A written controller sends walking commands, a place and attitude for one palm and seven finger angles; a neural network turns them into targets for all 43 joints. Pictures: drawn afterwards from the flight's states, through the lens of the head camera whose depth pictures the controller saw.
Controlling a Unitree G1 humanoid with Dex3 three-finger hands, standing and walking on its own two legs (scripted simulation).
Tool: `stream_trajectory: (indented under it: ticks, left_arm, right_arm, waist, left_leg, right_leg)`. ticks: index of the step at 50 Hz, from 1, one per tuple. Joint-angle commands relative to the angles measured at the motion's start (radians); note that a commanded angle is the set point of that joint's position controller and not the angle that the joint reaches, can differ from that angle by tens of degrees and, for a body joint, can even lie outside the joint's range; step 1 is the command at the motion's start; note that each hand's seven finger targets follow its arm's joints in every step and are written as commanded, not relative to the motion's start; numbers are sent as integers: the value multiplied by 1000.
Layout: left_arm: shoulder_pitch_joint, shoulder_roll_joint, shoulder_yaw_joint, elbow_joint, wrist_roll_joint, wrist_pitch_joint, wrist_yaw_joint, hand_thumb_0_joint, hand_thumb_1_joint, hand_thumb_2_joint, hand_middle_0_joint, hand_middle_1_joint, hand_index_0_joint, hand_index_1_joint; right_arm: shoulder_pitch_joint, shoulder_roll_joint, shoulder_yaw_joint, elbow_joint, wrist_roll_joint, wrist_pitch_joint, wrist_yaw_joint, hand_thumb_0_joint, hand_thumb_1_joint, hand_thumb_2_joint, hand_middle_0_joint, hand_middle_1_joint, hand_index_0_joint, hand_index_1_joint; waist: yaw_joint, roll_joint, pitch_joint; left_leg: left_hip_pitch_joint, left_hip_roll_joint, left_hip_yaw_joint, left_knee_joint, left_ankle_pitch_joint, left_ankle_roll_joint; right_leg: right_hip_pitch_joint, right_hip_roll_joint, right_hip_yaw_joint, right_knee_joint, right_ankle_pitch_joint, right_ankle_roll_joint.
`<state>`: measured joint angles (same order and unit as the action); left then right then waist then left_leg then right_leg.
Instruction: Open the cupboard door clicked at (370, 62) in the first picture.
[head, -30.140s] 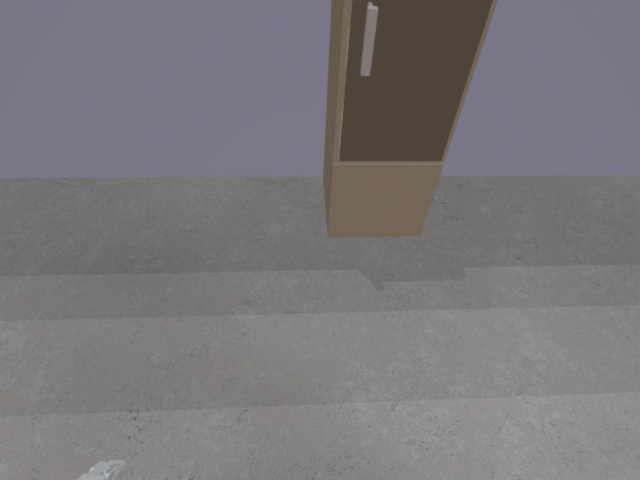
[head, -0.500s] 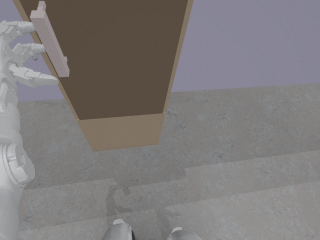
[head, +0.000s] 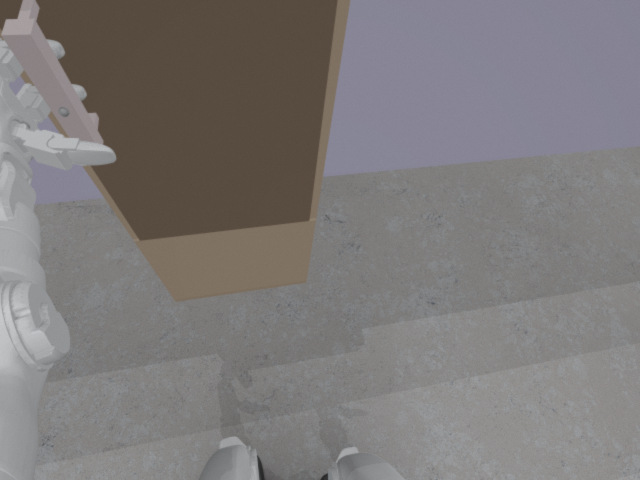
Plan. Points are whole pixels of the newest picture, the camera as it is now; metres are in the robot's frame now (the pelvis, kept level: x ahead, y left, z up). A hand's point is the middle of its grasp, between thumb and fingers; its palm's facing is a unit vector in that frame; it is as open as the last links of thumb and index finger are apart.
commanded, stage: slide the fingers in behind the handle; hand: left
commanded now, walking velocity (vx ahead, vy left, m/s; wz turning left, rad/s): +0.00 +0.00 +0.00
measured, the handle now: (63, 84) +0.57 +0.25 +0.12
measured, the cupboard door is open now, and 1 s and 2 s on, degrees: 0 0 15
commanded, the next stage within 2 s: close the thumb around the handle in 0.58 s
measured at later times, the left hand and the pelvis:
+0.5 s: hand (67, 114) +0.52 +0.23 +0.12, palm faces +0.10 -1.00 +0.00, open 14.0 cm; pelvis +0.01 +0.00 +0.00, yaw +0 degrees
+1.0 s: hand (69, 119) +0.51 +0.23 +0.12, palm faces +0.08 -1.00 -0.01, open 11.1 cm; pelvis +0.00 +0.02 +0.00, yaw +1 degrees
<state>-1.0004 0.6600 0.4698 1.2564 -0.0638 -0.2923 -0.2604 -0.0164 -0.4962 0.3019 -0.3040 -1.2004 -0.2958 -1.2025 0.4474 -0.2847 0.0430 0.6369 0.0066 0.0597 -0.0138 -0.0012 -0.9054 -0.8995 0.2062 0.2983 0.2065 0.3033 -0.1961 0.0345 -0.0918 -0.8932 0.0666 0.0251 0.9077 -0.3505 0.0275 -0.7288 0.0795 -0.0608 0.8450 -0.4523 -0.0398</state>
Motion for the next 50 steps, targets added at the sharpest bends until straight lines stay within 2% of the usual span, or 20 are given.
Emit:
stream_trajectory:
  ticks: [1,6,8,9,11,16,18,19,21,24,25,26,27,30,34,37,42,44,45,50]
  left_arm:
    - [-429,292,3,-204,-31,-50,-21,0,-500,300,-300,-1200,-300,-1200]
    - [-428,242,-12,-259,-51,-49,-30,0,-500,300,-300,-1200,-300,-1200]
    - [-440,170,-50,-305,-64,-64,-27,0,-500,300,-300,-1200,-300,-1200]
    - [-430,160,-56,-280,-64,-61,-24,0,-500,300,-300,-1200,-300,-1200]
    - [-428,220,-14,-242,-59,-51,-13,0,-500,300,-300,-1200,-300,-1200]
    - [-429,239,-9,-235,-32,-49,15,0,-500,300,-300,-1200,-300,-1200]
    - [-457,252,1,-271,-29,-67,20,0,-500,300,-300,-1200,-300,-1200]
    - [-453,260,8,-287,-28,-77,19,0,-500,300,-300,-1200,-300,-1200]
    - [-428,198,-28,-298,-35,-90,13,0,-500,300,-300,-1200,-300,-1200]
    - [-405,198,-16,-268,-49,-81,2,0,-500,300,-300,-1200,-300,-1200]
    - [-381,226,5,-249,-47,-70,-2,0,-500,300,-300,-1200,-300,-1200]
    - [-398,205,-20,-240,-49,-58,-6,0,-500,300,-300,-1200,-300,-1200]
    - [-390,208,-14,-231,-48,-48,-7,0,-500,300,-300,-1200,-300,-1200]
    - [-406,197,-29,-243,-45,-47,-4,0,-500,300,-300,-1200,-300,-1200]
    - [-432,163,-39,-321,-53,-94,6,0,-500,300,-300,-1200,-300,-1200]
    - [-412,130,-62,-267,-57,-89,6,0,-332,372,-312,-1218,-312,-1218]
    - [-464,128,-82,-203,-36,-57,27,0,-52,492,-332,-1248,-332,-1248]
    - [-473,158,-65,-198,-22,-62,38,0,60,540,-340,-1260,-340,-1260]
    - [-486,137,-81,-198,-22,-63,41,0,116,564,-344,-1266,-344,-1266]
    - [-493,156,-44,-261,-28,-108,53,0,396,684,-364,-1296,-364,-1296]
  right_arm:
    - [160,-187,-69,-44,5,-2,-18,0,-900,-900,200,300,200,300]
    - [166,-181,-76,-39,3,0,-14,0,-900,-900,200,300,200,300]
    - [161,-174,-81,-38,1,-6,-9,0,-900,-900,200,300,200,300]
    - [157,-175,-82,-29,1,-5,-9,0,-900,-900,200,300,200,300]
    - [160,-183,-80,-24,1,-2,-10,0,-900,-900,200,300,200,300]
    - [153,-180,-75,-35,-1,-1,-7,0,-900,-900,200,300,200,300]
    - [152,-180,-76,-39,-3,-1,-8,0,-900,-900,200,300,200,300]
    - [146,-178,-78,-44,-2,-2,-8,0,-900,-900,200,300,200,300]
    - [137,-172,-78,-50,-2,-4,-4,0,-900,-900,200,300,200,300]
    - [141,-178,-81,-44,0,0,-4,0,-900,-900,200,300,200,300]
    - [140,-182,-80,-46,1,3,-6,0,-900,-900,200,300,200,300]
    - [138,-181,-78,-47,4,5,-7,0,-900,-900,200,300,200,300]
    - [141,-181,-79,-47,4,6,-7,0,-900,-900,200,300,200,300]
    - [137,-180,-77,-50,3,8,-10,0,-900,-900,200,300,200,300]
    - [138,-176,-84,-43,-3,-1,-7,0,-900,-900,200,300,200,300]
    - [133,-177,-82,-37,0,-2,-4,0,-900,-900,200,300,200,300]
    - [135,-184,-78,-27,-3,-8,-7,0,-900,-900,200,300,200,300]
    - [144,-187,-78,-28,-6,-11,-10,0,-900,-900,200,300,200,300]
    - [142,-185,-77,-30,-7,-14,-9,0,-900,-900,200,300,200,300]
    - [149,-183,-82,-29,-15,-28,-4,0,-900,-900,200,300,200,300]
  waist:
    - [4,102,-417]
    - [8,127,-457]
    - [5,155,-469]
    - [-4,136,-450]
    - [0,102,-419]
    - [9,117,-420]
    - [5,105,-454]
    - [19,154,-486]
    - [21,169,-496]
    - [15,116,-484]
    - [28,110,-475]
    - [11,99,-449]
    - [18,90,-442]
    - [12,115,-423]
    - [15,156,-477]
    - [5,117,-416]
    - [-6,126,-348]
    - [-3,127,-376]
    - [-10,129,-372]
    - [10,156,-473]
  left_leg:
    - [424,-37,-58,-40,307,33]
    - [507,-36,-68,-39,388,30]
    - [557,-38,-71,-33,414,29]
    - [557,-33,-73,-32,411,28]
    - [499,-36,-72,-37,378,30]
    - [497,-37,-73,-36,382,28]
    - [507,-38,-73,-28,402,30]
    - [532,-38,-71,-28,420,25]
    - [570,-36,-76,-27,438,20]
    - [560,-34,-75,-30,439,23]
    - [537,-36,-74,-33,425,23]
    - [526,-35,-73,-39,410,26]
    - [514,-37,-71,-42,400,26]
    - [531,-33,-76,-47,399,24]
    - [620,-24,-97,-45,431,14]
    - [577,-24,-98,-55,366,15]
    - [540,-23,-113,-75,257,14]
    - [550,-20,-122,-75,271,12]
    - [553,-19,-125,-75,262,10]
    - [620,-14,-132,-62,322,3]
  right_leg:
    - [84,1,65,-124,425,41]
    - [68,5,52,-117,473,35]
    - [41,9,47,-115,472,29]
    - [25,8,44,-120,466,32]
    - [45,5,50,-120,454,35]
    - [42,0,49,-110,448,34]
    - [62,1,53,-101,476,33]
    - [64,0,57,-98,487,32]
    - [41,5,46,-95,472,27]
    - [54,7,43,-99,486,30]
    - [65,5,44,-100,480,30]
    - [58,4,45,-106,476,33]
    - [63,4,42,-108,468,33]
    - [34,3,40,-110,446,31]
    - [-8,9,30,-105,407,22]
    - [-24,10,27,-115,356,24]
    - [-82,3,22,-127,243,22]
    - [-83,1,22,-120,244,20]
    - [-96,1,20,-120,230,20]
    - [-83,6,18,-103,257,16]
